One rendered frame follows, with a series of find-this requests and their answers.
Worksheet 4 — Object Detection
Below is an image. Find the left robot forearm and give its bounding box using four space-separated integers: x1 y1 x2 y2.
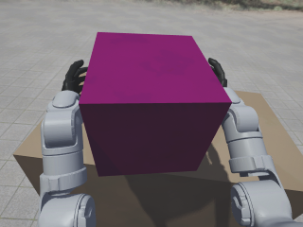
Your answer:
37 90 87 227

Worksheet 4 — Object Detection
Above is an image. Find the robot right hand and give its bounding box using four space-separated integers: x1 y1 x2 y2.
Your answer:
208 58 227 88

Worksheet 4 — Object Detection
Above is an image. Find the right robot forearm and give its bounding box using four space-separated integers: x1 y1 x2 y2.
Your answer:
221 87 293 217

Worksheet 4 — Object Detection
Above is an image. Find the pedestal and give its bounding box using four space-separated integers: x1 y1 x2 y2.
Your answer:
12 72 303 227

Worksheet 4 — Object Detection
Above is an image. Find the robot right upper arm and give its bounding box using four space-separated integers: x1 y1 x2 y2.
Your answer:
230 180 303 227

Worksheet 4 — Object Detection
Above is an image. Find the robot left hand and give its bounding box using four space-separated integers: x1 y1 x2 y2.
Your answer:
62 60 88 95

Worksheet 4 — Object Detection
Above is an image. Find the robot left upper arm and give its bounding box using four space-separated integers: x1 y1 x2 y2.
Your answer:
38 193 97 227

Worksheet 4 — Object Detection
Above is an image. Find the carton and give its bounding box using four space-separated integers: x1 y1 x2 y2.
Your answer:
79 32 232 177

